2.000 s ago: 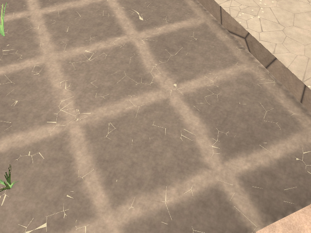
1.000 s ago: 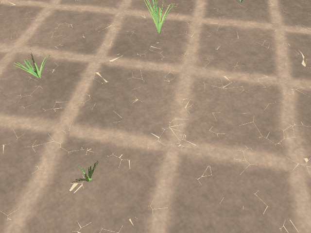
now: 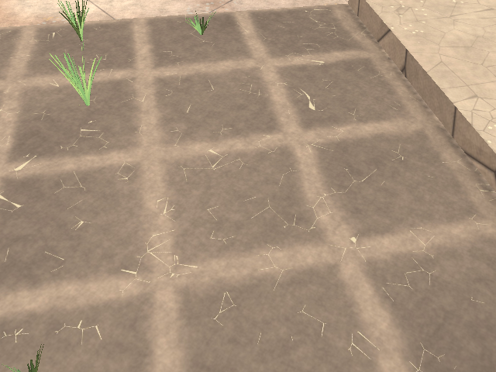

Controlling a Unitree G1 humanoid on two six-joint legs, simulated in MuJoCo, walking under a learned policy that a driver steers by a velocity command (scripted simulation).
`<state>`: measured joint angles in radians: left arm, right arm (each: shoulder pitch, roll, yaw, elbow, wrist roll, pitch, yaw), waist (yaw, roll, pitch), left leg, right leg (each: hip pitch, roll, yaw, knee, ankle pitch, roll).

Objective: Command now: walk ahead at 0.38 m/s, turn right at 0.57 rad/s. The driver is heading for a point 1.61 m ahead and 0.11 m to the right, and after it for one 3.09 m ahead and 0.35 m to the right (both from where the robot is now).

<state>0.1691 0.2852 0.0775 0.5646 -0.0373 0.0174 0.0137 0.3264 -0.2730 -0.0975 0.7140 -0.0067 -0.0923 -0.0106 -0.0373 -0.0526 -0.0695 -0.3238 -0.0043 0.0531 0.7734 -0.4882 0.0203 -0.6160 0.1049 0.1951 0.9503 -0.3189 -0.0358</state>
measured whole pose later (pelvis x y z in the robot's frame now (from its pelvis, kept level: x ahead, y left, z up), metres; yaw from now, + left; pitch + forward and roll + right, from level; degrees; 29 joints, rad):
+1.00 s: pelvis +0.51 -0.14 -0.02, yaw -18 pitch +1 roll +0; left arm 0.21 0.29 0.05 0.75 -0.01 -0.05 0.00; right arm 0.32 -0.25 -0.04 0.74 -0.01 -0.09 0.03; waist -0.03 -0.04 0.03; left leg -0.26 -0.06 0.04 0.39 -0.16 0.08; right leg -0.60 -0.08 0.05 1.07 -0.26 -0.01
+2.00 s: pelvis +1.04 -0.28 -0.03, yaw +2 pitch +2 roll +0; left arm 0.18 0.30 0.05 0.76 0.00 -0.11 0.00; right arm 0.26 -0.29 -0.07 0.66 0.01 -0.04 0.03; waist -0.01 -0.01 0.06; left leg -0.34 -0.10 -0.02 0.47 -0.16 0.11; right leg -0.48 -0.07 0.06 1.17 -0.35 0.01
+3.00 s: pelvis +1.51 -0.17 -0.03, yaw +27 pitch +1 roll +0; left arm 0.23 0.32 0.05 0.86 -0.03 -0.02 0.01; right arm 0.13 -0.24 -0.04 0.66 -0.02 -0.05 0.02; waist 0.02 -0.03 0.08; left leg -0.35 -0.01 0.08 0.46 -0.13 0.06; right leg -0.47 -0.07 0.05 1.13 -0.47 0.07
